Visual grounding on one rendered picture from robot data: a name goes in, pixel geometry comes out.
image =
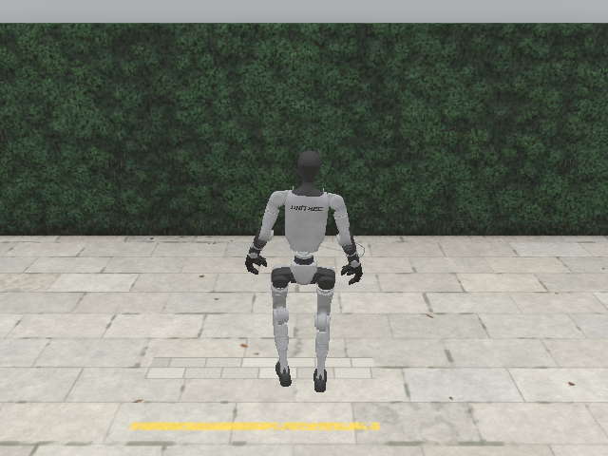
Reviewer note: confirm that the robot right upper arm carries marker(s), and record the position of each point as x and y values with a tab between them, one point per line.
337	203

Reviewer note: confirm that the robot right hand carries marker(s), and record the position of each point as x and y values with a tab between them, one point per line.
350	271

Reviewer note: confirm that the left robot thigh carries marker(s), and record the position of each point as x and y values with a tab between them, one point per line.
280	278

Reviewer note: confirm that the right robot forearm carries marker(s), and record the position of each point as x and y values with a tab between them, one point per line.
351	253

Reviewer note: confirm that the robot left shin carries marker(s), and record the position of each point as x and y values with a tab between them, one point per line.
281	342

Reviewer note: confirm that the left robot forearm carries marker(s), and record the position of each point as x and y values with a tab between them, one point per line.
256	246

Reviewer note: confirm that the robot left hand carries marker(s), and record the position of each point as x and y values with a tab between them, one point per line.
258	261

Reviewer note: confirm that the robot left upper arm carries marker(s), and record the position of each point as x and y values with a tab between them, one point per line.
276	200

